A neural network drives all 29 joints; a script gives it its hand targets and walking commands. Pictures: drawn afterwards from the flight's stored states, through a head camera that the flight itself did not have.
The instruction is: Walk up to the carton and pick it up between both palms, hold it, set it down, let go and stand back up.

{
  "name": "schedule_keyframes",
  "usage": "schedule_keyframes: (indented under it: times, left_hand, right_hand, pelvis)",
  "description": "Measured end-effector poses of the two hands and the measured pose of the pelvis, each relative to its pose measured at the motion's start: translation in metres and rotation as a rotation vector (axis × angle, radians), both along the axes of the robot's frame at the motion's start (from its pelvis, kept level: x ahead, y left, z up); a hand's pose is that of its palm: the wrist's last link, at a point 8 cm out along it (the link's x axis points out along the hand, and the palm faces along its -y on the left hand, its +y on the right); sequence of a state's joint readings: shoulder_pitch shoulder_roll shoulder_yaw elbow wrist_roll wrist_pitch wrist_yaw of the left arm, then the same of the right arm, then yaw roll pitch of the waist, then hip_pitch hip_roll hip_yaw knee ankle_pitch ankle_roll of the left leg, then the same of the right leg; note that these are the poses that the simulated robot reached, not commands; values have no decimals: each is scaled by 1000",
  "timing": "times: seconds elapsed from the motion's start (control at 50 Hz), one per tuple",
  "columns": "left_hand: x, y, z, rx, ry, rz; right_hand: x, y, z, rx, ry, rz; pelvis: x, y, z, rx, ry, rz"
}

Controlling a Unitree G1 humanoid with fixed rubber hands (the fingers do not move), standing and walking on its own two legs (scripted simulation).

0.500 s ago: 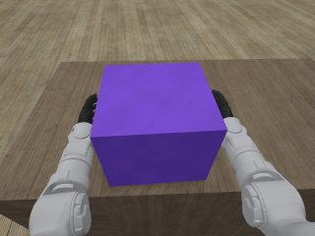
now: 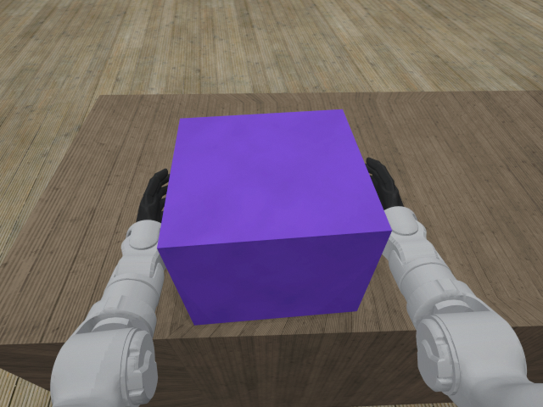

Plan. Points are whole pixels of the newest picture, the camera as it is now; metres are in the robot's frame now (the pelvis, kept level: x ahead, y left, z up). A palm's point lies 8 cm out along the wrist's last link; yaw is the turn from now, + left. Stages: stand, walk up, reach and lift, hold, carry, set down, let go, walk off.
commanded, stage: set down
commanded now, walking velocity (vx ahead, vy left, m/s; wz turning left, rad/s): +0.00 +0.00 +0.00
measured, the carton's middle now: (269, 215) +0.43 +0.01 +0.04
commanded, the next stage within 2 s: none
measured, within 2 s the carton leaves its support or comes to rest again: rests again in 0.40 s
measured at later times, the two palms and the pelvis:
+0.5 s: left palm (156, 229) +0.40 +0.19 +0.05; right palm (386, 216) +0.40 -0.18 +0.06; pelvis +0.00 +0.00 +0.00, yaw +0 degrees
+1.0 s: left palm (158, 229) +0.40 +0.19 +0.04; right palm (386, 217) +0.40 -0.18 +0.06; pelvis +0.00 +0.00 +0.00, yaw +0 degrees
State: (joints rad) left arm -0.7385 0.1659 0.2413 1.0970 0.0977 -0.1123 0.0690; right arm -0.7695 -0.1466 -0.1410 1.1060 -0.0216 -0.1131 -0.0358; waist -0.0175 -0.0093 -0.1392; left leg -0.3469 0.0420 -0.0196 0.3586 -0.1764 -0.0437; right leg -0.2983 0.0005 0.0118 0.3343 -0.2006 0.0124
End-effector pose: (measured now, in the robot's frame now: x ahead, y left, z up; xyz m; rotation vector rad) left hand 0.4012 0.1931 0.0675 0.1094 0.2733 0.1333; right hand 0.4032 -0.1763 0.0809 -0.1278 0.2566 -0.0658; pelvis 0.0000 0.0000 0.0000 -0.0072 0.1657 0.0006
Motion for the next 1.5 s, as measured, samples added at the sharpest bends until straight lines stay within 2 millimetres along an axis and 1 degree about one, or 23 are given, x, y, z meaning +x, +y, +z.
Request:
schedule_keyframes:
  times: [0.3,0.44,0.66,1.5]
  left_hand:
    - [-6,-1,-12,-21,10,6]
    - [-6,-2,-19,-27,17,5]
    - [-1,-4,-22,-28,-6,2]
    - [-1,-2,-25,-57,-30,-7]
  right_hand:
    - [-6,-1,-9,-25,10,4]
    - [-7,-2,-17,-35,18,5]
    - [-5,-4,-24,-31,6,0]
    - [-4,-4,-27,-31,-20,6]
  pelvis:
    - [-4,1,0,-1,21,0]
    - [-5,1,-1,-1,39,-1]
    - [-3,1,-1,-1,60,-1]
    - [-3,1,-1,-1,65,-1]
